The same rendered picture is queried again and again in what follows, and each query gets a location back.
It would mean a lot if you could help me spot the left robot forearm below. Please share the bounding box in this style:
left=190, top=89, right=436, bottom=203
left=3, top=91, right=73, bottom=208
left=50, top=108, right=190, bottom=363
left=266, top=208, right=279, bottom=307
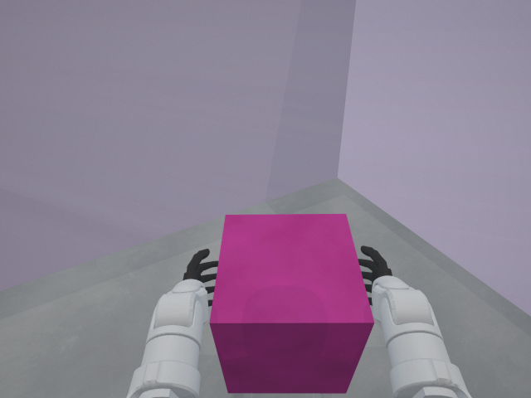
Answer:
left=126, top=279, right=209, bottom=398

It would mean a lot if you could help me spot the carton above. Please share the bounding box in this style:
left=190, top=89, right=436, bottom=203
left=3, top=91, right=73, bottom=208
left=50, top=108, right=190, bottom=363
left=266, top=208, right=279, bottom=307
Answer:
left=210, top=214, right=374, bottom=393

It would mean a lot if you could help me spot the right robot hand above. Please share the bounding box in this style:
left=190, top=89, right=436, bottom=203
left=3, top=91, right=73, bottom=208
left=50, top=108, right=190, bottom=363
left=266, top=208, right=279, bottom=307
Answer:
left=358, top=245, right=392, bottom=306

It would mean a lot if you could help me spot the left robot hand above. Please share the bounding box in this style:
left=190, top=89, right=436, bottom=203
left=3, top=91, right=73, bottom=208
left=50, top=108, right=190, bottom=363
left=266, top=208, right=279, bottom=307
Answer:
left=183, top=249, right=218, bottom=307

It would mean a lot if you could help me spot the right robot forearm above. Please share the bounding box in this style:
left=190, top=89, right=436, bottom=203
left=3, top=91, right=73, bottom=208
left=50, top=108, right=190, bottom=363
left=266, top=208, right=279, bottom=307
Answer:
left=372, top=275, right=472, bottom=398

